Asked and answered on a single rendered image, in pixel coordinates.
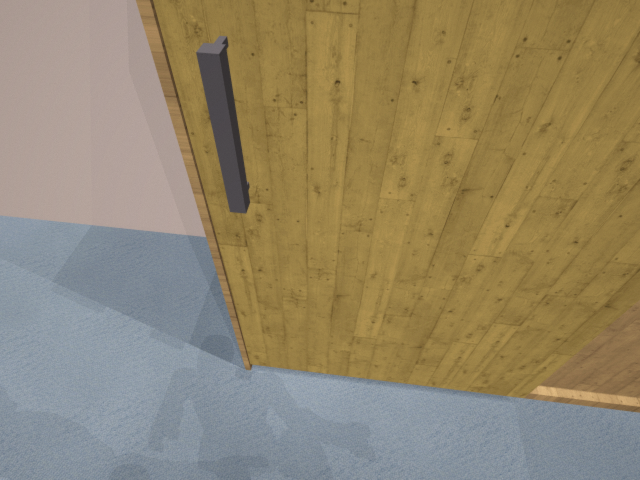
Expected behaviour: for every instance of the handle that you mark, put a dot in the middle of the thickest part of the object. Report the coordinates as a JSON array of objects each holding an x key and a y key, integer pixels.
[{"x": 216, "y": 79}]

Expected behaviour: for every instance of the wardrobe door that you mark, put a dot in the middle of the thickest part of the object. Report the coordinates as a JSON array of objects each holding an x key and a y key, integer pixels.
[
  {"x": 443, "y": 193},
  {"x": 609, "y": 364}
]

